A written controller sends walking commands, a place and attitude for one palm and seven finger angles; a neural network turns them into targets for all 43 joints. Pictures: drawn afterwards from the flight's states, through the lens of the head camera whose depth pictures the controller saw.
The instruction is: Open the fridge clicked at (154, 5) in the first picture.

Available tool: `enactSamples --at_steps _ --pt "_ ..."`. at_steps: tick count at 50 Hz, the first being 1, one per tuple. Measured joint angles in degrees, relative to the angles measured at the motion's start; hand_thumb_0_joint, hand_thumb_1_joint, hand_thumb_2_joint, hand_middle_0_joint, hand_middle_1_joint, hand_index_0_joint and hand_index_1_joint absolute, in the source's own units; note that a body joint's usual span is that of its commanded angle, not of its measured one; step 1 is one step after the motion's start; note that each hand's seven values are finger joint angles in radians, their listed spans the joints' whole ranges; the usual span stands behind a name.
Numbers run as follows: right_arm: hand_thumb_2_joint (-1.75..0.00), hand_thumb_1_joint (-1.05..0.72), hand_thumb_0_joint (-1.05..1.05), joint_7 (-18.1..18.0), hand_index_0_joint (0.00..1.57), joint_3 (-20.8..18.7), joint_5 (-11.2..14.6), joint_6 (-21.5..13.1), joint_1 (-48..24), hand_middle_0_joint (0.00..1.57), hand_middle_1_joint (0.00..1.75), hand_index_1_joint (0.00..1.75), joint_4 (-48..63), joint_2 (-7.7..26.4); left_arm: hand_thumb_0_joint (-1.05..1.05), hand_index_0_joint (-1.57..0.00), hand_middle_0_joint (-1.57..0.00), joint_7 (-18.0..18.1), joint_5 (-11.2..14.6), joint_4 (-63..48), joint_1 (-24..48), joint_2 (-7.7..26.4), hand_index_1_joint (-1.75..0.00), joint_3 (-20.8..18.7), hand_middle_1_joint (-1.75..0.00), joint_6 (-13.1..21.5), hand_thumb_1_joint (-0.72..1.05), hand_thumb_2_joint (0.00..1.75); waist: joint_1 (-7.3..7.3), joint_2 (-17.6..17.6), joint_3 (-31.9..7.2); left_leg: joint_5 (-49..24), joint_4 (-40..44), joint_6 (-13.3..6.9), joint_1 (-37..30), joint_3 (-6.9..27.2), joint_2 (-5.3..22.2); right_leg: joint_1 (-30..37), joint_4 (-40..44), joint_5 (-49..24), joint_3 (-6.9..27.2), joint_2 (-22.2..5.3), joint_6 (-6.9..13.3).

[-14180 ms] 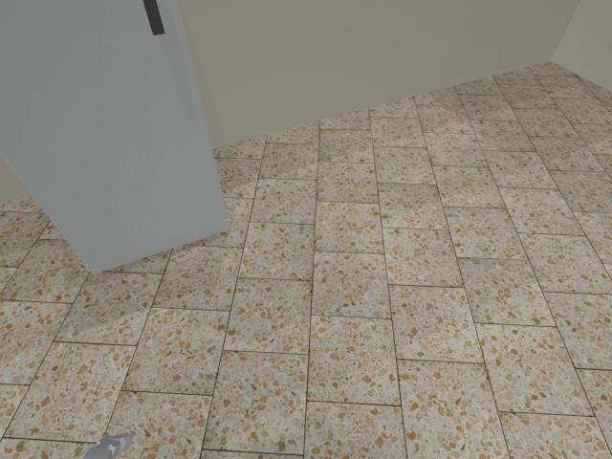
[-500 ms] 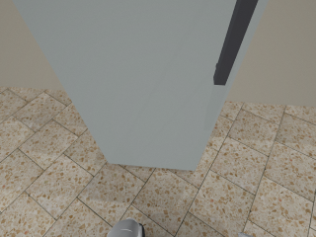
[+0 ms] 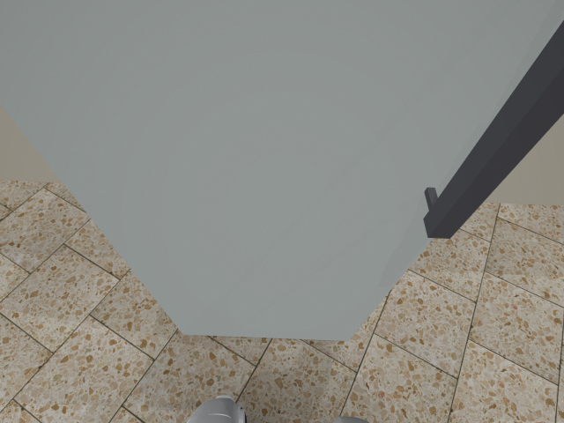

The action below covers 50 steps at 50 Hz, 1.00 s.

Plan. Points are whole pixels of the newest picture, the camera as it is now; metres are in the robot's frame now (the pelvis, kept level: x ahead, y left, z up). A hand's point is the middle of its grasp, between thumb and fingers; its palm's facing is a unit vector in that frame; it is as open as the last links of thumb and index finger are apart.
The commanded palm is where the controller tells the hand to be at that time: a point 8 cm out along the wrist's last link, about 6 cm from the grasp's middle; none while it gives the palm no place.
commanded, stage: come to a stop and stand still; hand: right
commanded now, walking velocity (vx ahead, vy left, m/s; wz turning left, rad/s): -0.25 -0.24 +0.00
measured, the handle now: (504, 114) +0.36 -0.15 +0.27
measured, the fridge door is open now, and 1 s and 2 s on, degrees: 0 0 0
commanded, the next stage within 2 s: look again from close up in 1.88 s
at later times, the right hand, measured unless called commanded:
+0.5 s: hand out of the picture +0.00 -0.26 -0.16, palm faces +0.07 +0.96 -0.28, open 7.4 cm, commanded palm none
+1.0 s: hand out of the picture -0.06 -0.26 -0.15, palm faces +0.00 +0.97 -0.23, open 7.4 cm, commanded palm none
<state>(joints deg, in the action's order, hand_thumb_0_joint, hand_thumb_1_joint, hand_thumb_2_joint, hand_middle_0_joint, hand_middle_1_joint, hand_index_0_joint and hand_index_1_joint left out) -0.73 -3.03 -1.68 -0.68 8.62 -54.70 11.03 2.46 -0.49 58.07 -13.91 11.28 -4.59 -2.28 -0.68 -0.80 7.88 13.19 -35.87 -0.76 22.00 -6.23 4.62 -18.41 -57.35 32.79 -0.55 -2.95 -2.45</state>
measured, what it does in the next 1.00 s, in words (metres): steps to the right: right foot, then left foot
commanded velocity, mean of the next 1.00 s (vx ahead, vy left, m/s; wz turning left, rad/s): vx -0.01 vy -0.01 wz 0.00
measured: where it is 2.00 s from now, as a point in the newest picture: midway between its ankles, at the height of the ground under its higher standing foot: outside the picture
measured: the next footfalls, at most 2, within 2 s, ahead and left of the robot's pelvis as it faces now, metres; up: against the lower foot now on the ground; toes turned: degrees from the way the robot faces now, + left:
right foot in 0.32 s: -0.01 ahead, -0.15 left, +0.00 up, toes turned -4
left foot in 0.54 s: +0.02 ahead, +0.04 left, +0.00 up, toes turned -1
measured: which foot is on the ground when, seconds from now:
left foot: down 0.00-0.34, up 0.36-0.52, down 0.54-1.00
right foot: up 0.00-0.30, down 0.32-1.00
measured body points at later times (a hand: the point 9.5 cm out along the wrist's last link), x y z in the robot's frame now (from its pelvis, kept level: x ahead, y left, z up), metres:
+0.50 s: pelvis -0.05 -0.06 +0.00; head -0.07 -0.04 +0.45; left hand +0.05 +0.16 -0.14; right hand +0.00 -0.31 -0.13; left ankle -0.01 +0.06 -0.70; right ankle -0.05 -0.14 -0.73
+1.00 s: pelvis -0.07 -0.09 +0.01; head -0.07 -0.06 +0.46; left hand -0.11 +0.13 -0.16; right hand -0.06 -0.31 -0.13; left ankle -0.02 +0.04 -0.72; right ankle -0.05 -0.14 -0.73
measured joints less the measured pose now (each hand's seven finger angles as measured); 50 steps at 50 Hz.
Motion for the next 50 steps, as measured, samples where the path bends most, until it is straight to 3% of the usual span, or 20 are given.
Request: enactSamples --at_steps 3,7,12,14,16,17,19,21,23,26,28,34,39,50 --pt "-0.9 -0.9 0.0 -0.8 0.2 0.2 0.2 0.9 0.0 0.2 0.3 0.3 0.4 -0.9 0.01 -0.2 -0.2 -0.1 -0.1 -0.3 3.5 1.9 -0.3 -0.7 -0.3 -1.5 0.91 0.9 0.92 -0.4 1.1 -0.5 1.7 0.6 -0.7 0.5 0.5 -6.6 -12.6 -1.2 1.0 3.1 -0.5" --pt "-0.9 -0.9 0.0 -1.4 0.2 0.5 -0.1 1.7 0.5 0.2 0.3 0.3 0.3 -1.2 0.0 -0.2 -0.2 -1.0 -0.6 -2.2 7.0 3.1 -0.3 -0.8 -0.3 -2.3 0.91 0.9 1.32 -0.4 0.7 -2.3 3.7 0.2 -0.5 0.6 0.9 -10.9 -14.2 -5.5 1.1 4.1 -1.4" --pt "-0.9 -0.9 0.0 -1.2 0.2 0.2 -0.7 2.2 1.2 0.2 0.3 0.3 0.4 -0.4 0.0 -0.2 -0.2 -1.7 -0.7 -3.8 9.0 2.3 -0.3 0.0 -0.3 -1.6 0.91 0.9 2.26 0.8 -0.6 -3.8 4.1 0.9 0.7 1.0 1.4 -7.4 -1.9 -5.8 0.2 2.9 -1.0" --pt "-0.9 -0.9 0.0 -1.5 0.2 0.2 -0.7 2.4 1.7 0.2 0.3 0.3 0.4 0.1 0.0 -0.2 -0.2 -2.0 -0.2 -4.5 8.6 1.7 -0.3 0.5 -0.3 -0.8 0.91 0.9 2.41 1.4 -1.5 -4.2 3.8 1.4 1.2 1.1 1.7 -3.7 6.4 -5.1 -0.5 2.6 -0.8" --pt "-0.9 -0.9 0.0 -2.1 0.2 0.7 -0.2 2.8 3.4 0.2 0.3 0.3 1.0 0.3 0.0 -0.2 -0.2 -2.1 0.1 -6.8 6.3 1.4 -0.3 0.8 -0.3 0.1 0.91 0.9 1.72 1.1 -3.9 -3.6 1.5 2.4 2.3 0.9 2.1 1.8 19.0 -9.7 -1.8 2.3 0.0" --pt "-0.9 -0.9 0.0 -2.1 0.2 0.9 0.2 3.1 3.9 0.2 0.3 0.3 1.0 0.5 0.0 -0.2 -0.2 -2.0 -0.1 -7.7 5.1 1.2 -0.3 0.8 -0.3 0.6 0.91 0.9 1.35 0.9 -4.8 -2.1 -0.5 2.4 2.7 0.9 2.4 2.6 21.0 -14.1 -2.1 2.5 1.9" --pt "-0.9 -0.9 0.0 -2.1 0.2 0.8 0.4 4.3 4.7 0.2 0.3 0.3 0.9 0.7 0.0 -0.2 -0.2 -1.8 -0.8 -9.0 3.4 0.3 -0.3 1.4 -0.3 0.4 0.91 0.9 1.91 1.3 -5.7 6.6 -6.8 1.5 3.7 3.8 1.4 3.3 18.9 -12.8 -3.4 3.2 4.2" --pt "-0.9 -0.9 0.0 -1.8 0.2 0.8 0.5 5.1 5.6 0.2 0.3 0.3 0.7 0.7 0.0 -0.2 -0.2 -1.7 -1.1 -9.6 2.2 -0.6 -0.3 2.2 -0.3 0.0 0.91 0.9 1.71 0.8 -6.8 10.2 -13.8 0.9 4.6 6.2 -0.9 4.2 19.2 -11.6 -4.2 3.6 5.1" --pt "-0.9 -0.9 0.0 -1.4 0.2 1.0 0.7 5.1 6.2 0.2 0.3 0.3 0.8 0.4 0.0 -0.2 -0.2 -1.7 -1.3 -9.7 1.3 -1.2 -0.3 2.8 -0.3 -0.1 0.91 0.9 1.53 -0.1 -7.2 10.7 -16.2 0.5 3.8 6.5 -2.6 4.8 20.3 -12.2 -4.6 4.1 5.6" --pt "-0.9 -0.9 0.0 -1.0 0.2 1.3 0.7 3.9 7.5 0.2 0.3 0.3 1.9 -0.1 0.0 -0.2 -0.2 -1.7 -1.1 -9.5 0.2 -1.7 -0.3 3.3 -0.3 0.0 0.92 0.9 1.85 -1.2 -7.8 8.7 -8.3 -0.1 -0.7 5.8 -4.1 4.2 21.3 -13.5 -5.4 5.2 6.2" --pt "-0.9 -0.9 0.0 -1.1 0.2 1.4 0.5 2.9 8.3 0.2 0.3 0.3 2.2 -0.4 0.0 -0.2 -0.2 -1.6 -0.8 -9.2 0.0 -1.7 -0.3 3.4 -0.3 0.1 0.92 0.9 2.29 -1.1 -7.8 3.4 -2.4 -1.0 -2.2 7.3 -4.4 3.0 21.1 -13.9 -6.4 6.0 6.3" --pt "-0.9 -0.9 0.0 -0.9 0.2 2.5 0.5 2.4 10.2 0.2 0.3 0.3 0.8 -2.3 -0.01 -0.2 -0.21 -1.5 -0.7 -7.1 -2.7 -0.2 -0.3 2.8 -0.3 0.4 0.94 0.9 0.25 -2.8 -7.6 0.8 1.2 -0.7 -2.4 7.1 -4.1 3.5 25.8 -17.2 -6.4 6.2 5.9" --pt "-0.9 -0.9 0.01 -0.7 0.2 2.8 0.6 2.4 9.7 0.2 0.3 0.3 -0.8 -2.8 0.0 -0.2 -0.2 -1.3 -0.8 -3.3 -6.7 0.0 -0.3 3.4 -0.3 1.2 0.92 0.9 0.05 -2.1 -7.4 -0.7 4.9 -0.7 -3.7 8.0 -4.5 5.1 29.8 -19.6 -6.9 6.3 7.6" --pt "-0.9 -0.91 0.0 -0.9 0.2 3.1 0.7 1.5 9.0 0.2 0.3 0.3 -4.7 -3.3 0.01 -0.2 -0.2 -1.1 -0.6 2.3 -8.3 -1.4 -0.3 4.3 -0.3 1.5 0.91 0.9 -0.23 -1.4 -6.6 -3.1 7.9 0.1 -5.3 8.5 -4.0 6.8 33.5 -21.3 -6.7 7.2 7.9"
